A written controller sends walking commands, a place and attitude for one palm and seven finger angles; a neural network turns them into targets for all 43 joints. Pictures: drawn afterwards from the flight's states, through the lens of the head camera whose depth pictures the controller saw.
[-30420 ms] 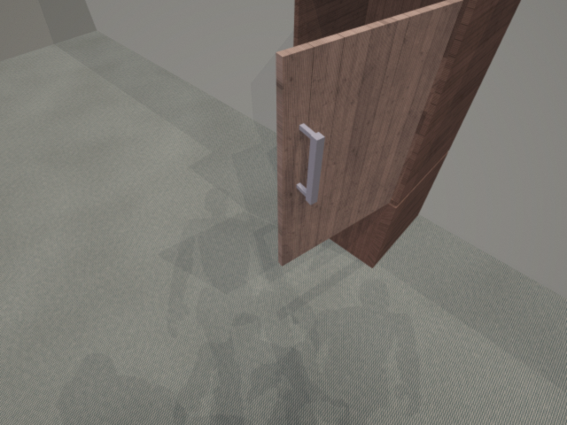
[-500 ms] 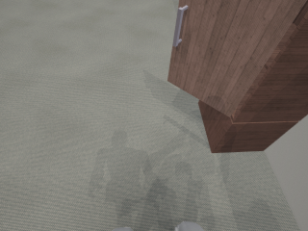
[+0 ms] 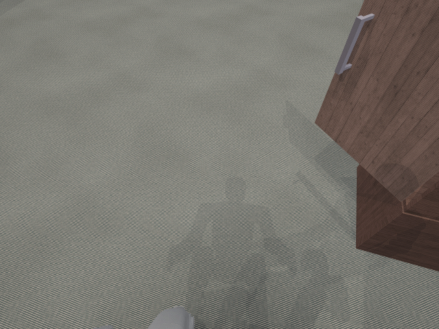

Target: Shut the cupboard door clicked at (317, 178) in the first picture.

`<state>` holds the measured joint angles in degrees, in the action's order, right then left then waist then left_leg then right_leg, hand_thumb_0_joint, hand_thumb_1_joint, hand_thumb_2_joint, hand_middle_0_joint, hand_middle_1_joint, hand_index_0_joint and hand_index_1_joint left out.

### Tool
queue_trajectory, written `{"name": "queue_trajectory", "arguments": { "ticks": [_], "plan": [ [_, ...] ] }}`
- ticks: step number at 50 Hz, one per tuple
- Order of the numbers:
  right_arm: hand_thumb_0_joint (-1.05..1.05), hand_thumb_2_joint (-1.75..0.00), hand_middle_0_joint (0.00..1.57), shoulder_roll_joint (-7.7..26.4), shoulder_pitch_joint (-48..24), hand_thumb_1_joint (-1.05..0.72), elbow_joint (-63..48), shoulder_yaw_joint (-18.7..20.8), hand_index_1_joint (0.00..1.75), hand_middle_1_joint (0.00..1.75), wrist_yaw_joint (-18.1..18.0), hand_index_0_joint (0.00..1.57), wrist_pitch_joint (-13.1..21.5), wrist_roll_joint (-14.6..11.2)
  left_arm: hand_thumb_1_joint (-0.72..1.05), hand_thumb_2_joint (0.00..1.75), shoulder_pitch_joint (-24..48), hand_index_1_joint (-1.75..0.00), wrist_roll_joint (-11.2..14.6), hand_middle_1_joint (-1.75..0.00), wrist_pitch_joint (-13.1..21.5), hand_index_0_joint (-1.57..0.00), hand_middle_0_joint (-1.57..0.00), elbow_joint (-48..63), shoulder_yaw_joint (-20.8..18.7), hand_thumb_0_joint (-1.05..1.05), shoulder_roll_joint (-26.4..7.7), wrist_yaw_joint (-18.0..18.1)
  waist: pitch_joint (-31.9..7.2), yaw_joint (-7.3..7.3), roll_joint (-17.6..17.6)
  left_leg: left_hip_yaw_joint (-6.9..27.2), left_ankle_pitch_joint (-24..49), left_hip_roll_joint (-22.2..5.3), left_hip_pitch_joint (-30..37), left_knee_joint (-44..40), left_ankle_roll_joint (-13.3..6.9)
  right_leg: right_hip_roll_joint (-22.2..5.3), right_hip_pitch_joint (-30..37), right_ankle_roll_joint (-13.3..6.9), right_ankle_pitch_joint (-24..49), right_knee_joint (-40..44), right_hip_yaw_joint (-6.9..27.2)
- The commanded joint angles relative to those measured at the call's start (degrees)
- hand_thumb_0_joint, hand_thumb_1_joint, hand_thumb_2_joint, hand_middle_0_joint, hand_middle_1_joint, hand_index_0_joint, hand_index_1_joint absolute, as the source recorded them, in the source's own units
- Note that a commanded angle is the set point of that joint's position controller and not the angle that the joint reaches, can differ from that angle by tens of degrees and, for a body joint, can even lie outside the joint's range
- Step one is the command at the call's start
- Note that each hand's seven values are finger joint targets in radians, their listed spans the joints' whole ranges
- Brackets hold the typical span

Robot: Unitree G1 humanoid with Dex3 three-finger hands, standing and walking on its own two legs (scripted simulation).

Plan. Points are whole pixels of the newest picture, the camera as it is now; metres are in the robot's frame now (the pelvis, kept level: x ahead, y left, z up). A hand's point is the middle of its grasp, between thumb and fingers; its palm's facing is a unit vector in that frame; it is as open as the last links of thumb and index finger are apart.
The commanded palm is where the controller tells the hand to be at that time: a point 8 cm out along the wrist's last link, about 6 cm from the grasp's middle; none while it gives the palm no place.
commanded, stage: walk to a spot facing it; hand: left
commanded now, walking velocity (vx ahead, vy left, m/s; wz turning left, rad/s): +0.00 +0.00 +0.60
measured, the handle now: (353, 45) +0.85 -0.37 +0.03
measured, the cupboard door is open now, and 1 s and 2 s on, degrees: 47 47 47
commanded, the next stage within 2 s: turn to face it in 1.02 s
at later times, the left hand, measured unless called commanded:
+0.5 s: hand out of the picture +0.05 +0.22 -0.15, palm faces +0.33 -0.90 -0.29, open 7.4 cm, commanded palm none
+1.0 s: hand out of the picture +0.11 +0.32 -0.17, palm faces +0.58 -0.78 -0.23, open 7.4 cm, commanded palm none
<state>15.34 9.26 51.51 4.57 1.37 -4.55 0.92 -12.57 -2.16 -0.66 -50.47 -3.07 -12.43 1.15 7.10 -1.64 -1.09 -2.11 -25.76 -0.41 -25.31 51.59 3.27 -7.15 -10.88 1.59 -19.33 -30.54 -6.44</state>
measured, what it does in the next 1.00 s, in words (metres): walks ahead, turning left: left foot, then right foot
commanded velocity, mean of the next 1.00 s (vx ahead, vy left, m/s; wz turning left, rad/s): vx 0.27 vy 0.00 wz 0.52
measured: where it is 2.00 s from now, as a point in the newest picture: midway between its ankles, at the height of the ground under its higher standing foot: (179, 276)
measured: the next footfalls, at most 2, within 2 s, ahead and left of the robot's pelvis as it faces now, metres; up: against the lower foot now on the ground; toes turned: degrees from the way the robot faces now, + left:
left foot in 0.10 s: +0.04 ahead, +0.15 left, +0.00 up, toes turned +7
right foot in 0.40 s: +0.12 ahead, -0.11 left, +0.00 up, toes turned +10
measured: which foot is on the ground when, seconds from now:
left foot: up 0.00-0.08, down 0.10-0.40, up 0.42-0.76, down 0.78-1.00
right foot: down 0.00-0.10, up 0.12-0.38, down 0.40-0.78, up 0.80-1.00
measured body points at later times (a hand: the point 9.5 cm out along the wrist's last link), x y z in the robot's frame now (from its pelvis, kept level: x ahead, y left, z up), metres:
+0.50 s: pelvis +0.06 +0.00 +0.00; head +0.09 -0.01 +0.44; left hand +0.03 +0.27 -0.13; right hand +0.19 -0.22 -0.16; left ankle -0.01 +0.12 -0.66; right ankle +0.08 -0.11 -0.74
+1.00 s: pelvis +0.18 +0.12 +0.00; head +0.22 +0.15 +0.44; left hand +0.08 +0.36 -0.15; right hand +0.39 -0.04 -0.14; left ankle +0.15 +0.20 -0.74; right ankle +0.29 -0.01 -0.67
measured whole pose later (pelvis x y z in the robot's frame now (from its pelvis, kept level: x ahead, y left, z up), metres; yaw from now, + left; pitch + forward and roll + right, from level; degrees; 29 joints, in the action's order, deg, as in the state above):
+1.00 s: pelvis +0.18 +0.12 +0.00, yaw +34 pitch +0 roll +1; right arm 10.8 11.2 52.7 1.2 -0.1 2.3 1.7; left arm -13.1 -2.3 0.0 -52.8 -5.3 -13.1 -1.4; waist 5.4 0.6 -1.9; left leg -4.6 -13.7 1.9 -16.3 29.3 -3.7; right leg -8.5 -31.6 2.8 -16.9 -61.6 -1.9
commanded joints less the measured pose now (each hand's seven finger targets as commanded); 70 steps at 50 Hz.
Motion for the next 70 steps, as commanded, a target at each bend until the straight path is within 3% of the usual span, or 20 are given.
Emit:
{"name": "queue_trajectory", "arguments": {
  "ticks": [1, 3, 5, 17, 18, 20, 21, 26, 33, 37, 38, 39, 40, 44, 56, 60, 62, 63, 66, 70],
  "plan": [
    [0.0, -0.9, 0.2, 1.6, -3.0, -0.9, -5.9, -0.3, 0.3, 0.3, 0.3, 0.2, 2.2, -0.4, 0.9, 0.9, -5.6, -0.3, 0.2, -0.3, 0.7, -0.2, -0.2, 2.6, -4.0, 0.0, -13.5, 0.9, -8.3, 3.05, -12.2, -3.8, 3.0, 1.4, 3.1, -14.3, -1.1, -11.6, 9.2, -6.5, 42.1, 0.4, 4.3],
    [0.0, -0.9, 0.2, 5.0, 2.9, -0.9, -4.2, 0.5, 0.3, 0.3, 0.2, 0.2, 2.8, 0.1, 0.9, 0.9, -4.7, -0.3, 1.0, -0.3, 0.3, -0.2, -0.2, 3.3, -3.8, 0.0, -12.5, 0.6, -11.8, -0.49, -5.5, -0.8, 19.1, -0.4, 18.4, -26.5, -2.6, -9.6, 0.5, -2.1, 32.8, -10.0, 0.1],
    [0.0, -0.9, 0.2, 14.9, 9.8, -0.9, -3.1, 2.8, 0.3, 0.3, -0.7, 0.2, 2.9, 0.4, 0.9, 0.9, -2.3, -0.3, 1.1, -0.3, -0.2, -0.2, -0.2, 7.5, -1.7, 0.0, -6.4, 0.4, -15.5, -4.05, 18.8, 26.2, 56.3, -23.9, 29.7, -28.0, -16.1, 0.8, -20.9, 2.8, -20.9, -30.2, 0.2],
    [0.0, -0.9, 0.2, 9.6, -1.2, -0.9, -5.1, 1.3, 0.3, 0.3, -1.6, 0.2, 3.3, 1.0, 0.9, 0.9, -5.8, -0.3, 0.4, -0.3, 0.8, -0.2, -0.2, 4.0, -2.6, 0.0, -6.7, -2.3, -6.2, 3.22, 9.1, 20.9, -10.9, -7.5, 1.7, -31.3, -10.7, 7.6, -0.6, 1.5, -0.4, -4.1, 0.3],
    [0.0, -0.9, 0.2, 7.9, -2.9, -0.9, -5.9, 1.1, 0.3, 0.3, -1.6, 0.2, 3.4, 0.6, 0.9, 0.9, -10.7, -0.3, 0.1, -0.3, 1.3, -0.2, -0.2, 2.8, -3.3, 0.0, -8.1, -2.1, -6.2, 5.99, 3.5, 17.8, -13.1, -3.7, -7.0, -24.5, -9.1, 5.7, 9.4, 1.0, -2.8, 2.8, 3.0],
    [0.0, -0.9, 0.2, 2.3, -5.1, -0.9, -8.6, 0.0, 0.3, 0.3, -0.9, 0.2, 4.2, 0.3, 0.9, 0.9, -15.5, -0.3, -0.2, -0.3, 1.9, -0.2, -0.2, 2.7, -4.5, 0.0, -15.5, -0.8, -5.7, 9.11, -16.9, 5.0, -11.3, 5.1, -21.8, 9.5, -3.8, -19.8, 13.7, -8.6, -27.6, 24.1, 37.4],
    [0.0, -0.9, 0.2, 4.4, -4.8, -0.9, -8.5, 0.7, 0.3, 0.3, -0.6, 0.2, 4.1, 1.0, 0.9, 0.9, -12.1, -0.3, 0.3, -0.3, 2.6, -0.2, -0.2, 3.4, -4.4, 0.0, -14.5, -0.3, -3.1, 6.03, -12.8, 8.6, -5.5, 0.6, -21.2, 17.9, -3.8, -21.5, 6.4, -10.7, -30.5, 25.2, 39.8],
    [0.0, -0.9, 0.2, 0.3, -2.0, -0.9, -4.9, 0.0, 0.3, 0.3, 1.5, 0.2, 3.7, 0.7, 0.9, 0.9, -5.4, -0.3, 0.3, -0.3, 4.6, -0.2, -0.2, 2.5, -2.9, 0.0, -7.5, -0.3, -3.2, 1.42, -7.9, 2.6, 8.1, -3.5, -14.2, 12.8, -1.9, -11.9, 4.9, -7.0, 5.3, 18.9, 6.9],
    [0.0, -0.9, 0.2, -2.1, -9.1, -0.9, -6.8, -1.5, 0.3, 0.3, 2.5, 0.2, 4.7, 0.5, 0.9, 0.9, -13.5, -0.3, 0.3, -0.3, 4.8, -0.2, -0.2, -2.2, -3.2, 0.0, -8.7, -0.3, -3.6, 5.15, -9.2, -4.6, 8.7, -2.2, -10.9, -8.9, -3.7, -13.4, 15.8, -5.6, 29.4, 12.9, -3.6],
    [0.0, -0.9, 0.2, 1.6, 2.5, -0.9, -4.1, -0.5, 0.3, 0.3, 1.6, 0.2, 5.8, 1.0, 0.9, 0.9, -10.5, -0.3, 0.8, -0.3, 4.4, -0.2, -0.2, -1.6, -3.7, 0.0, -11.2, -0.6, -10.2, -1.53, -6.7, -9.7, 10.6, 3.6, 13.6, -19.7, -6.7, -12.1, 8.3, -3.4, 39.1, -5.1, -10.2],
    [0.0, -0.9, 0.2, 6.3, 10.9, -0.9, -2.1, 0.8, 0.3, 0.3, 0.9, 0.2, 5.9, 1.2, 0.9, 0.9, -10.0, -0.3, 1.0, -0.3, 4.3, -0.2, -0.2, -0.7, -3.6, 0.0, -9.7, -1.1, -15.4, -5.9, 0.3, -2.5, 10.8, -1.2, 30.0, -22.4, -8.8, -10.7, -3.1, -1.4, 27.9, -19.1, -10.3],
    [0.0, -0.9, 0.2, 14.8, 18.2, -0.9, -0.9, 2.9, 0.3, 0.3, 0.2, 0.2, 6.2, 1.8, 0.9, 0.9, -8.8, -0.3, 1.4, -0.3, 3.9, -0.2, -0.2, 2.5, -2.9, 0.0, -5.7, -2.1, -19.3, -8.33, 17.8, 28.2, 12.6, -20.4, 42.3, -27.4, -16.1, -0.7, -24.8, 2.2, -12.1, -39.5, -8.4],
    [0.0, -0.9, 0.2, 16.7, 21.5, -0.9, 0.7, 3.2, 0.3, 0.3, -0.8, 0.2, 5.8, 0.8, 0.9, 0.9, -0.8, -0.3, 1.3, -0.3, 3.6, -0.2, -0.2, 6.3, -2.2, 0.0, -6.4, -1.9, -17.8, -10.08, 10.1, 34.7, 17.7, -24.9, 41.2, -32.7, -19.3, 0.1, -31.9, 0.8, -13.9, -45.2, 1.5],
    [0.0, -0.9, 0.2, 6.5, 5.4, -0.9, -2.5, -0.1, 0.3, 0.3, -2.0, 0.2, 7.1, 0.9, 0.9, 0.9, -3.4, -0.3, 0.2, -0.3, 2.4, -0.2, -0.2, 2.2, -3.0, 0.0, -4.8, -2.1, -6.5, -0.8, 11.8, 19.3, 0.9, -16.1, 13.3, -38.0, -13.3, -3.4, -25.0, 0.5, -1.1, -39.8, 6.4],
    [0.0, -0.9, 0.2, 4.1, 8.8, -0.9, 1.8, -0.2, 0.3, 0.3, -2.0, 0.2, 7.5, 0.6, 0.9, 0.9, 4.3, -0.3, 0.4, -0.3, 1.8, -0.2, -0.2, 4.7, -1.8, 0.0, -3.1, -2.6, -3.8, 0.54, 6.3, 11.1, 17.2, -11.6, 13.0, -37.2, -14.4, 2.6, -14.4, 1.6, 10.4, -9.0, 3.1],
    [0.0, -0.9, 0.2, 0.8, 10.2, -0.9, 4.3, -1.0, 0.3, 0.3, -2.2, 0.2, 7.1, 0.1, 0.9, 0.9, -9.4, -0.3, 0.3, -0.3, 3.1, -0.2, -0.2, -0.8, -2.1, 0.0, -6.4, -1.6, -8.9, 6.17, -2.2, 3.2, 13.8, -5.0, 6.7, -18.1, -7.9, 1.0, 9.9, -1.8, 15.8, 4.3, 8.8],
    [0.0, -0.9, 0.2, -1.5, 13.6, -0.9, 3.2, -1.5, 0.3, 0.3, -2.3, 0.2, 6.8, -0.2, 0.9, 0.9, -14.8, -0.3, 0.9, -0.3, 3.6, -0.2, -0.2, -2.6, -2.6, 0.0, -11.7, -0.8, -11.8, 6.04, -14.2, -1.0, -12.5, 2.4, -4.1, 6.2, -4.0, -17.1, 15.6, -13.0, 27.7, 14.1, 33.3],
    [0.0, -0.9, 0.2, -0.5, 12.8, -0.9, 4.0, -1.3, 0.3, 0.3, -2.6, 0.2, 6.3, 0.1, 0.9, 0.9, -11.0, -0.3, 1.1, -0.3, 3.7, -0.2, -0.2, -2.6, -2.3, 0.0, -9.9, -0.4, -11.7, 4.46, -17.1, 2.6, -9.6, 0.0, -4.7, 10.8, -3.5, -15.3, 12.1, -14.5, 29.5, 15.1, 34.7],
    [0.0, -0.9, 0.2, -1.9, 8.9, -0.9, 4.5, -1.8, 0.3, 0.3, -2.5, 0.2, 5.5, -0.2, 0.9, 0.9, -4.0, -0.3, 1.1, -0.3, 3.0, -0.2, -0.2, -1.4, -1.9, 0.0, -6.0, 0.2, -10.1, 1.86, -4.2, 1.5, -0.5, -2.8, -1.7, 9.1, -1.7, -8.8, 4.7, -13.6, 38.3, 12.7, 20.5],
    [0.0, -0.9, 0.2, -3.3, 8.1, -0.9, 3.3, -1.7, 0.3, 0.3, -2.5, 0.2, 3.9, 0.1, 0.9, 0.9, -3.5, -0.3, 0.8, -0.3, 2.5, -0.2, -0.2, -1.8, -2.7, 0.0, -5.5, 0.2, -10.4, 0.85, -4.7, 0.2, 3.8, -2.1, -0.4, 3.6, -0.2, -5.8, 1.5, -12.2, 37.8, 12.9, 18.0]
  ]
}}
